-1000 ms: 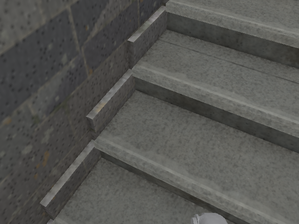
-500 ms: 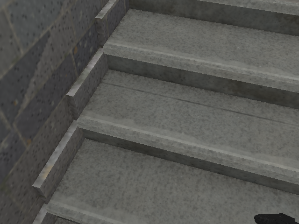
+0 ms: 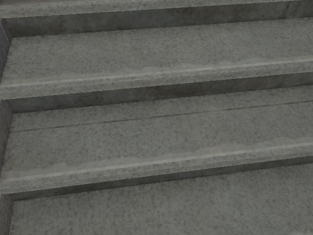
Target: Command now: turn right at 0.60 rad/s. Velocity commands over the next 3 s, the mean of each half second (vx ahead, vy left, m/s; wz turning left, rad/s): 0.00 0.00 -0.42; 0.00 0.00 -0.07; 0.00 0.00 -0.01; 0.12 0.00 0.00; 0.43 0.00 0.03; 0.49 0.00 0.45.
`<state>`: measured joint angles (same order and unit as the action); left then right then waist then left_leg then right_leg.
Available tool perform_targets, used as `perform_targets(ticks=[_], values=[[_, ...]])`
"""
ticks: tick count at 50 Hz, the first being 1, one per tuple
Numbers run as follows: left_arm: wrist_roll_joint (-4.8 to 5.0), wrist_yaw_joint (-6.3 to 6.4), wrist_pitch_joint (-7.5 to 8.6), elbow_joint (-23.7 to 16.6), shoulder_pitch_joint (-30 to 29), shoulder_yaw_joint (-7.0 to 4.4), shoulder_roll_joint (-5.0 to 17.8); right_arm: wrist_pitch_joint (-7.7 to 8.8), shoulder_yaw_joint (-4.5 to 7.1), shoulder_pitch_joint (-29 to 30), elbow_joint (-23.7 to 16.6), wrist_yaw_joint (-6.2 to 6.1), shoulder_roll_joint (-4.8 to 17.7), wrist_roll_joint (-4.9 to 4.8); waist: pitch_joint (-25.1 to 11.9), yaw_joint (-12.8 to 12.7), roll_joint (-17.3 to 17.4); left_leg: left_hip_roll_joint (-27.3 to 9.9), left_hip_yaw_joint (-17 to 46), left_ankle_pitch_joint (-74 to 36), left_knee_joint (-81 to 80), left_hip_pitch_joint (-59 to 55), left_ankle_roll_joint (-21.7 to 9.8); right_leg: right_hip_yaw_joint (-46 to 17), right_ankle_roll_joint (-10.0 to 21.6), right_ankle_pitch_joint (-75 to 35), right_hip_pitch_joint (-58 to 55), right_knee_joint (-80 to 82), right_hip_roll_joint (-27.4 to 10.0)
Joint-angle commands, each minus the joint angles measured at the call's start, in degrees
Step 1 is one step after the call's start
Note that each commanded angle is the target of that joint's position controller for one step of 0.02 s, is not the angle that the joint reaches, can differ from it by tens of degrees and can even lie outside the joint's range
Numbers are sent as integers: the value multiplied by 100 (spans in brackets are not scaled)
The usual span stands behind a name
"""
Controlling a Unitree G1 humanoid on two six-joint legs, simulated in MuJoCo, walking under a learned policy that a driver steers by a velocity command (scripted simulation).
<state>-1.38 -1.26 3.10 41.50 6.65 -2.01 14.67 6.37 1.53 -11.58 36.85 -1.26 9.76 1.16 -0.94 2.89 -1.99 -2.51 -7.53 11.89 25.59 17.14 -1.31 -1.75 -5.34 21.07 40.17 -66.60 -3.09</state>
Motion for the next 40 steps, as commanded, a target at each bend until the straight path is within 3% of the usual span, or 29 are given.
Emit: perform_targets(ticks=[1,3,4,6,7,8,9,10,11,12,13,14,15,16,18,19,22,23,25,27,28,29,30,31,32,33,35,40], values=[[-51,-220,20,-348,-341,0,138,184,415,529,-594,-73,1160,82,-268,-54,879,-1352,1084,-115,-1170,-702,-1152,374,223,-30,-260,1112,-158],[-47,-213,-60,-378,-123,-50,315,276,430,628,-574,-139,1103,105,-272,-190,990,-1758,1049,-587,-1078,-805,-1289,285,460,-261,-621,1145,-318],[-48,-226,-91,-509,-108,-33,282,320,483,628,-589,-147,1205,183,-264,-213,1006,-1868,961,-914,-983,-1015,-1211,232,494,-126,-708,1287,-378],[-29,-199,-38,-553,-107,-121,305,286,476,651,-542,-166,1119,141,-272,-185,904,-1845,742,-854,-766,-1366,-994,358,573,-87,-865,2044,-336],[17,-229,-12,-514,-54,-168,290,205,487,724,-481,-175,1152,53,-200,-217,802,-1718,570,-563,-580,-1423,-858,630,699,-508,-1089,2930,-178],[43,-283,37,-428,-90,-273,352,88,445,636,-458,-148,1159,47,-254,-158,537,-1514,384,-323,-357,-1296,-732,946,889,-1213,-1662,3783,136],[89,-304,125,-333,33,-373,474,-12,381,369,-377,-70,955,79,-469,-93,309,-1185,210,-276,67,-974,-483,851,1126,-1789,-2486,4129,351],[44,-194,181,-321,265,-548,794,-57,218,128,-396,-39,432,109,-789,-182,-325,-648,-218,356,885,-377,58,146,1657,-3381,-3477,4078,-72],[239,-34,203,-406,891,-728,1673,17,69,183,-1063,-118,113,62,-1564,-345,-1726,362,-322,2420,2116,1347,663,-2340,3265,-5197,-5094,4377,-1585],[69,4,344,-270,1299,-748,1481,45,120,681,-1141,-47,442,-95,-1250,-873,-1080,479,845,2928,3627,2160,840,-2981,3199,-4273,-5050,4657,-1839],[-18,-2,438,-254,870,-678,1306,52,207,895,-1071,-19,709,-175,-782,-750,-583,295,1339,2366,4404,2832,734,-2424,2678,-3284,-4582,4540,-1548],[-8,34,403,-436,379,-546,961,54,332,703,-852,-45,1084,-83,-801,-589,-353,79,1413,2007,4925,2702,681,-1980,2420,-2780,-4057,4542,-1501],[112,61,361,-579,63,-407,694,65,397,511,-750,-83,1165,32,-727,-342,-379,23,1447,1811,5140,2427,603,-1774,2304,-2696,-3506,4688,-1426],[145,104,278,-654,-80,-380,654,52,363,367,-731,-65,1088,122,-488,-160,-259,31,1361,1679,5324,1983,549,-1625,2248,-2441,-2774,4925,-1373],[14,175,198,-884,-506,-264,531,-16,308,7,-563,60,993,83,-510,49,-181,139,1259,894,5419,1526,555,-1264,2133,-2106,-2205,5011,-1123],[12,187,203,-953,-601,-198,458,-61,267,-152,-468,146,945,55,-530,75,-147,130,1217,566,5138,1442,602,-1099,2042,-1900,-2174,4960,-1011],[119,147,264,-1050,-630,-75,422,-186,154,-439,-301,389,711,12,-477,94,-68,-91,1080,327,3337,976,845,-736,1637,-1658,-2290,4664,-673],[117,106,238,-1116,-815,-90,539,-213,105,-557,-307,480,614,-18,-480,76,-232,-55,945,531,2914,453,875,-623,1593,-2096,-2126,4426,-605],[137,17,165,-842,-352,-133,716,-203,58,-441,-412,605,612,-175,-434,-185,-198,-18,847,1006,1829,353,852,-909,1794,-2810,-2585,4084,-842],[291,-192,117,-565,-260,-58,544,-158,16,-511,-369,632,589,-248,-415,-69,21,-88,722,-320,116,-83,520,-1034,1648,-2943,-2800,3689,-774],[278,-292,127,-403,-12,10,315,-133,-10,-426,-433,604,629,-207,-538,-147,-118,-211,918,-1166,310,-424,213,-1165,1328,-2906,-2669,3637,-696],[285,-316,166,-361,498,1,209,-81,-23,54,-614,603,946,-222,-769,-685,452,-391,1273,-2423,617,-360,-359,-492,844,-2569,-2830,3439,-110],[227,-289,185,-247,578,-35,373,-80,-76,268,-593,697,779,-159,-799,-750,387,-401,1280,-1998,597,115,-499,-84,631,-2332,-3162,3396,168],[149,-277,142,-324,138,-78,523,-125,-28,-70,-405,747,793,-111,-661,-516,386,-292,1130,-1387,491,351,-327,-11,658,-2085,-3253,3352,236],[95,-274,122,-370,-90,-93,524,-144,-15,-235,-288,766,781,-109,-528,-430,406,-227,1110,-1109,444,281,-165,3,729,-1953,-3066,3347,256],[109,-276,93,-319,-88,-141,573,-155,-26,-307,-252,772,741,-138,-438,-386,363,-187,1093,-870,450,22,-83,-11,819,-1678,-2747,3449,256],[200,-286,70,-321,-294,-131,435,-214,-58,-474,-193,744,653,-163,-425,-266,270,-135,1017,-791,535,-368,-39,-74,908,-1617,-2367,3538,183],[215,-240,138,-232,-376,-196,433,-191,-76,-442,-281,673,578,-172,-508,-264,263,-90,960,-1208,594,-664,-106,-103,930,-2073,-2236,3473,152]])
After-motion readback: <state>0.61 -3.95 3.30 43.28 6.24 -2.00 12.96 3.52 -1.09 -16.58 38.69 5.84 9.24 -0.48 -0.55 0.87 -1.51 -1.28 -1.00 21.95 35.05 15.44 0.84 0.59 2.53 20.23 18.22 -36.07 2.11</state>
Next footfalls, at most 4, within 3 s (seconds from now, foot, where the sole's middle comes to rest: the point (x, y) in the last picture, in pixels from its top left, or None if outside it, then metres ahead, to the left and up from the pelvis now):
0.18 right None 0.09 -0.16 -0.78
0.54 left None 0.12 0.06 -0.78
2.42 left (177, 223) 0.48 -0.09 -0.63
2.92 right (222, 132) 0.78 -0.28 -0.48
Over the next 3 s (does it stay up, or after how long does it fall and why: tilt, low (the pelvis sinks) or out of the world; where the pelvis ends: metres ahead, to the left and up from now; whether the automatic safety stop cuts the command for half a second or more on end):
stays up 0.65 -0.19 0.20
